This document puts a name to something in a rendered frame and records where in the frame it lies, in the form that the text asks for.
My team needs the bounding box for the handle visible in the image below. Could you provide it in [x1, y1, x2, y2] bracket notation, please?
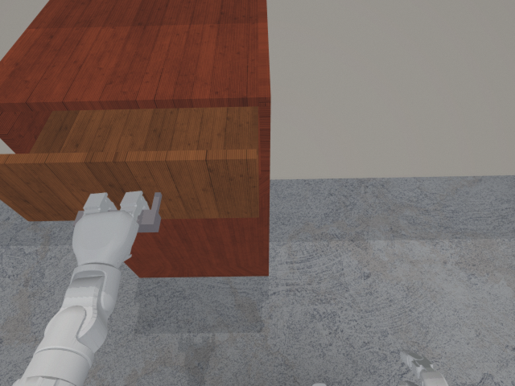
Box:
[73, 192, 162, 232]

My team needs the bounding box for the cabinet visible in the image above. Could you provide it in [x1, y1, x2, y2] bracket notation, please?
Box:
[0, 0, 271, 278]

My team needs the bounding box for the robot right hand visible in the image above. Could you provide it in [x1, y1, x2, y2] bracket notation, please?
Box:
[399, 349, 448, 386]

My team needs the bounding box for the robot left hand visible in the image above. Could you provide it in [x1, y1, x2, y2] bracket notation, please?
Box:
[72, 191, 150, 269]

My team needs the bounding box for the drawer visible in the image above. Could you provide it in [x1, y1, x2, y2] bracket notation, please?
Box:
[0, 106, 259, 221]

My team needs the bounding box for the robot left forearm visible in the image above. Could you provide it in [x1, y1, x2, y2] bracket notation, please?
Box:
[12, 262, 122, 386]

